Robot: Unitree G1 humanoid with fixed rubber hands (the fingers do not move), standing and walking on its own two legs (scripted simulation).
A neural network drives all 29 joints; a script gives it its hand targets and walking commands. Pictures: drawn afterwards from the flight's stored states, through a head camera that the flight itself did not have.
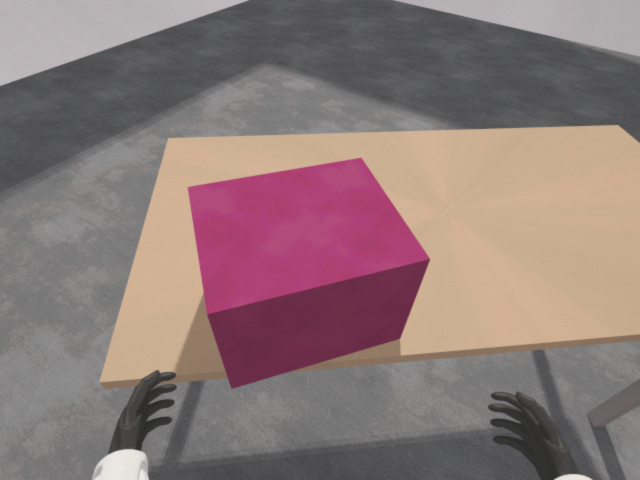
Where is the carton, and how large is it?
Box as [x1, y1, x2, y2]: [188, 158, 429, 388]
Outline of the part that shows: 361,158 188,187 207,315 231,388 397,339 400,337 429,258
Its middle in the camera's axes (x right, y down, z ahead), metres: -0.03 +0.04 +0.60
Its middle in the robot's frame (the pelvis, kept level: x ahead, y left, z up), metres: +0.41 +0.05 +0.00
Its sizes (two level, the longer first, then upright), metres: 0.278 0.228 0.204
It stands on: a table, 0.69 m high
